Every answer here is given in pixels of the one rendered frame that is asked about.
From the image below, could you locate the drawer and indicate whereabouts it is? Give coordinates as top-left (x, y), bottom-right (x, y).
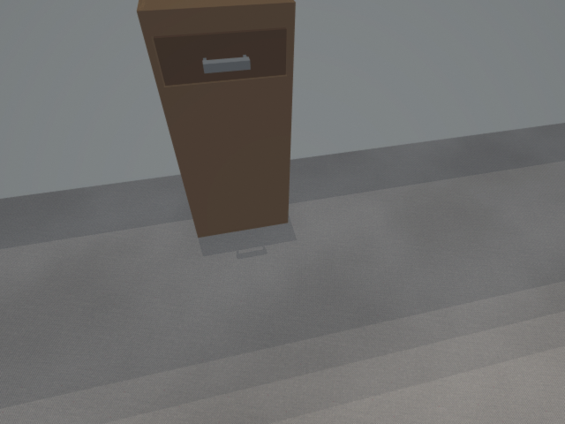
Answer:
top-left (154, 27), bottom-right (287, 86)

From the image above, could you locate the handle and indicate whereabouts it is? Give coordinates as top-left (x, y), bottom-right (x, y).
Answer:
top-left (202, 55), bottom-right (251, 73)

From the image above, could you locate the cabinet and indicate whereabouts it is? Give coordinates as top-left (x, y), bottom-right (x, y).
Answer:
top-left (137, 0), bottom-right (296, 238)

